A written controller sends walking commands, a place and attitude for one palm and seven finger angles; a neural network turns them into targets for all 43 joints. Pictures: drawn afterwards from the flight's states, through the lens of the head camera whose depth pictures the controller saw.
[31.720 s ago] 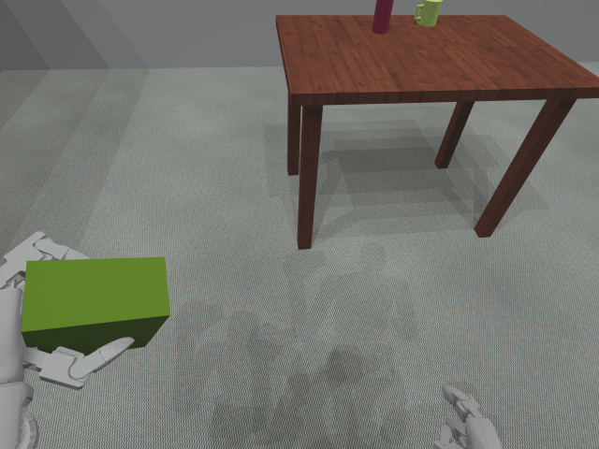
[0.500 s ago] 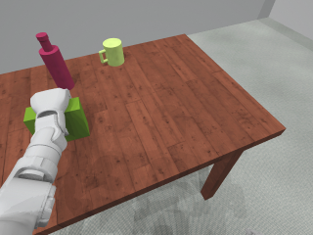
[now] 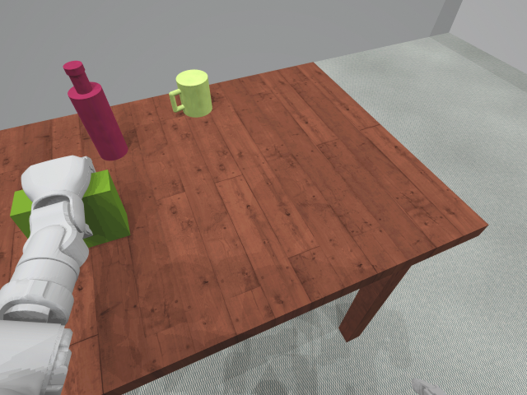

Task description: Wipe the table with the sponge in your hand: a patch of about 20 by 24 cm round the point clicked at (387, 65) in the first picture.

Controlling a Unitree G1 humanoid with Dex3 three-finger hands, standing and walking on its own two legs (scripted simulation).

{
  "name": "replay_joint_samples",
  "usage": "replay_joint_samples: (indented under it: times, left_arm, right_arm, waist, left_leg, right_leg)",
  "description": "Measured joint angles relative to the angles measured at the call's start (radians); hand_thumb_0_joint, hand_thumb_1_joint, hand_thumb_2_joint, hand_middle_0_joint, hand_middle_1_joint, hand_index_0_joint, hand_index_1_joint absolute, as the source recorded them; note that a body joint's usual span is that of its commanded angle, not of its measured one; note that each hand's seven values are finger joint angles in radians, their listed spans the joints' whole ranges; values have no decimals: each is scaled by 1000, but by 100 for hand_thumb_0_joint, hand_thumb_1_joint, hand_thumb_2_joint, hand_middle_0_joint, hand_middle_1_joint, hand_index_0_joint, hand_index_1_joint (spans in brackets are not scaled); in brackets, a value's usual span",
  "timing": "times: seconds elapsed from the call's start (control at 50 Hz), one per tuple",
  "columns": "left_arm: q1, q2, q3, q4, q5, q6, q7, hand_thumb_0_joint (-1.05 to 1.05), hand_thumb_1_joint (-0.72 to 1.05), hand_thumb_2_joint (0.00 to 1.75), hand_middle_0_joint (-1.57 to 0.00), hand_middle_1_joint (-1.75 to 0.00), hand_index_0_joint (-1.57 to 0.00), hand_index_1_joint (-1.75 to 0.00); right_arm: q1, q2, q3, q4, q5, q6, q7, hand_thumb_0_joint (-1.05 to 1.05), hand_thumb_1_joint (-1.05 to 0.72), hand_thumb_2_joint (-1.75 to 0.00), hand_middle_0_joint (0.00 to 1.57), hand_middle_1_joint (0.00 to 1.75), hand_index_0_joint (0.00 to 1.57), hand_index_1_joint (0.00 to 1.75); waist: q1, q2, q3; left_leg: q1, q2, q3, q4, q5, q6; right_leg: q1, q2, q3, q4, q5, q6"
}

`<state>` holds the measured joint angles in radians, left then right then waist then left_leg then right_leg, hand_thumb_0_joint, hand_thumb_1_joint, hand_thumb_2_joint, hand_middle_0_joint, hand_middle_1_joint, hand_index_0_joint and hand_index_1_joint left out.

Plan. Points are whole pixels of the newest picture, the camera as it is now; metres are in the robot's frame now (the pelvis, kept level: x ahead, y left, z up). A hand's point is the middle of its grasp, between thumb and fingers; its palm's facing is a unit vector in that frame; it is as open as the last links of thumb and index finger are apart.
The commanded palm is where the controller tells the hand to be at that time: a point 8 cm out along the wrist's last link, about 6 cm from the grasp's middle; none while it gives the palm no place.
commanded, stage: slide back across to the first lane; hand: left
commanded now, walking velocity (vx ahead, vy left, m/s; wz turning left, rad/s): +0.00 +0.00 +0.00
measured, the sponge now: (80, 221) +0.38 +0.33 +0.03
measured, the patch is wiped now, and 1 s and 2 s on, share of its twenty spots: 0.90 0.90 0.90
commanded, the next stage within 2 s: wipe back along the first lane in 0.26 s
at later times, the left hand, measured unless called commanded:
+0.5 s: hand (48, 213) +0.37 +0.36 +0.07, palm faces -0.11 -0.01 -0.99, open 10.1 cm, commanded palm +0.34 +0.34 +0.12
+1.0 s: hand (53, 241) +0.32 +0.33 +0.07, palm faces -0.04 -0.03 -1.00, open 10.1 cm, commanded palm +0.28 +0.32 +0.10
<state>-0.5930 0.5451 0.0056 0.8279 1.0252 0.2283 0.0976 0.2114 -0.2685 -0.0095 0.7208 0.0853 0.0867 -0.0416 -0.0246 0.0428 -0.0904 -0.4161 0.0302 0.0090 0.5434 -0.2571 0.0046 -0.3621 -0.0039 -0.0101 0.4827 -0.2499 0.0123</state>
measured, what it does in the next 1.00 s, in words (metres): stands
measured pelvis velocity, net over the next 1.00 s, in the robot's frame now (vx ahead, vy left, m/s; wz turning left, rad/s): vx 0.01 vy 0.00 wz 0.02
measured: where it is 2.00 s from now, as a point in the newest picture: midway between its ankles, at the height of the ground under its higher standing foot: outside the picture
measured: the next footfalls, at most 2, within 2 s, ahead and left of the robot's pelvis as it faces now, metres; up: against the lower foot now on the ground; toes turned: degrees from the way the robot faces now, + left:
none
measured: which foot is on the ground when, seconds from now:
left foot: down 0.00-1.00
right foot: down 0.00-1.00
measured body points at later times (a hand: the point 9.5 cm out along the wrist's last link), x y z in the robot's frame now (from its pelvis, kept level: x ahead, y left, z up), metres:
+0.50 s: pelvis +0.01 +0.00 +0.00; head +0.05 -0.01 +0.45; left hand +0.37 +0.36 +0.13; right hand +0.16 -0.26 -0.12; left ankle +0.01 +0.12 -0.73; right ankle -0.01 -0.13 -0.73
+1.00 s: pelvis +0.01 +0.00 +0.00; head +0.02 -0.02 +0.45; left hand +0.32 +0.33 +0.12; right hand +0.20 -0.23 -0.10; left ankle +0.01 +0.12 -0.73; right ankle -0.01 -0.13 -0.73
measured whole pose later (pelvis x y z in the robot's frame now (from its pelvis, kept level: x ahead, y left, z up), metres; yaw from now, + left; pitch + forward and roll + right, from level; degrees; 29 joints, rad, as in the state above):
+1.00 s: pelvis +0.01 +0.00 +0.00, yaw +1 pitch +5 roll -1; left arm -0.27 0.51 -0.01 0.43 0.98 0.26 0.07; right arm 0.11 -0.26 0.01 0.67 0.08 0.09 -0.04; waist 0.05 0.06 -0.08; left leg -0.35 0.02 -0.01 0.54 -0.27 0.01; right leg -0.29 -0.02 -0.03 0.48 -0.27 0.01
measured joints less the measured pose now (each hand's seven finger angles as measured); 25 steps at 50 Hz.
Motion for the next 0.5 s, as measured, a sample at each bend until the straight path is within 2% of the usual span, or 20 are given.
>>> replay_joint_samples:
  times: [0.1,0.26,0.5]
  left_arm:
    - [40,14,4,-57,-2,-32,-33,0,-51,107,-71,-137,-74,-135]
    - [67,24,16,-102,0,-68,-46,0,-51,107,-71,-137,-74,-135]
    - [133,61,64,-149,-13,-88,-67,0,-51,107,-71,-136,-74,-135]
  right_arm:
    - [-20,-2,-3,-16,-3,-4,-6,1,-90,-90,20,30,20,30]
    - [-48,-3,1,-25,-7,-2,-8,1,-90,-90,20,30,20,30]
    - [-27,-6,-2,-26,-11,12,-5,1,-90,-90,20,30,20,30]
  waist:
    - [21,-1,2]
    - [40,-3,12]
    - [36,7,13]
  left_leg:
    - [10,-4,-6,-3,-4,2]
    - [15,-9,-17,-1,-10,3]
    - [17,-3,-12,-3,-17,1]
  right_leg:
    - [17,-3,-7,-10,-2,1]
    - [27,-8,-17,-11,-12,0]
    - [29,-2,-12,-20,-12,1]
